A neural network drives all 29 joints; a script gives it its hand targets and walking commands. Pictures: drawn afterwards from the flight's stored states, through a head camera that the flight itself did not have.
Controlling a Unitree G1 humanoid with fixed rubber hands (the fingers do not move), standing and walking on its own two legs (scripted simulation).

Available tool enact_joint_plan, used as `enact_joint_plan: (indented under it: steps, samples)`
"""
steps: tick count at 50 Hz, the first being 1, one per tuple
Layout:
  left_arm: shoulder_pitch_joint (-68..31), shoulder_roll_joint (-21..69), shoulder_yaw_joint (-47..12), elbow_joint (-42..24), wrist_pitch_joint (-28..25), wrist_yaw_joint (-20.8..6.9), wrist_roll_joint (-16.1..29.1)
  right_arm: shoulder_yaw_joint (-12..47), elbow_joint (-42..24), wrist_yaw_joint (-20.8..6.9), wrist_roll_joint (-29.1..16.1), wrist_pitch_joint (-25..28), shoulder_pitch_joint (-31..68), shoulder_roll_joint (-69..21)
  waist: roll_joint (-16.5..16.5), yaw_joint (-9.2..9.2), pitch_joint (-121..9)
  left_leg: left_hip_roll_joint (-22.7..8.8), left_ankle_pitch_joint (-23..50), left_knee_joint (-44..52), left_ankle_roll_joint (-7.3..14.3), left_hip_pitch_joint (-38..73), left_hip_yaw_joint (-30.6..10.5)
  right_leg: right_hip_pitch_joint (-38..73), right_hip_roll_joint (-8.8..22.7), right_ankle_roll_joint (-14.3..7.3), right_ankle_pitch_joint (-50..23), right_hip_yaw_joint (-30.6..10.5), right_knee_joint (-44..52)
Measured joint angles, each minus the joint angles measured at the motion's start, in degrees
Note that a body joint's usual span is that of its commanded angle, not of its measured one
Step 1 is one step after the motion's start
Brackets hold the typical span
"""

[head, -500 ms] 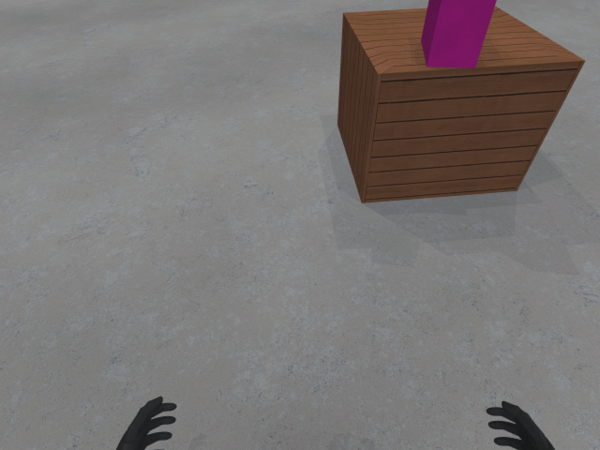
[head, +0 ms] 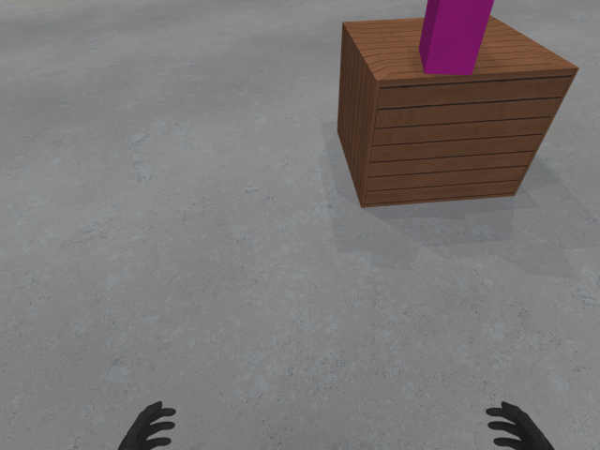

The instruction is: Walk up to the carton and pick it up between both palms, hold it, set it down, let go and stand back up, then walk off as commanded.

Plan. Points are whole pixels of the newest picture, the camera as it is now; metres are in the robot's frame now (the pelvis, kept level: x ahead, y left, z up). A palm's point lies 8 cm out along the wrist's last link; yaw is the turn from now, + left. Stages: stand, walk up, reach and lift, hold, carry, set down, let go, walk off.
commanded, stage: stand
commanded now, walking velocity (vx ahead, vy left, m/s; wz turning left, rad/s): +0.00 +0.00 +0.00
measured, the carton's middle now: (451, 25) +1.61 -0.51 +0.03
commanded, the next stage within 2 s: none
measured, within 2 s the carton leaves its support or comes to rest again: neither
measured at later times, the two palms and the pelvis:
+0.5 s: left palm out of the picture +0.14 +0.26 -0.08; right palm out of the picture +0.15 -0.27 -0.07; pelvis -0.01 +0.00 +0.00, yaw +0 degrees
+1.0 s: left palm out of the picture +0.13 +0.26 -0.08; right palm out of the picture +0.14 -0.27 -0.07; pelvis -0.01 +0.00 +0.00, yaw +0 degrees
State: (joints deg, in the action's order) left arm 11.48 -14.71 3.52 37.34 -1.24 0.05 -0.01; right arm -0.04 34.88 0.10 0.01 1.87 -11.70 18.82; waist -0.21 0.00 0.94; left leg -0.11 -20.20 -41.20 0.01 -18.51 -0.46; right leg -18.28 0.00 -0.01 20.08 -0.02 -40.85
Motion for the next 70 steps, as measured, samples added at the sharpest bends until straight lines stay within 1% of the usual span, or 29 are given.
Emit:
enact_joint_plan:
  steps: [70]
  samples:
    - [0.0,-0.3,0.0,2.4,0.0,0.0,0.0,0.0,2.8,-0.2,0.0,0.0,0.0,0.2,-0.1,0.00,0.0,0.0,0.8,0.0,0.0,0.0,0.0,0.0,0.0,0.0,-0.8,0.0,0.0]
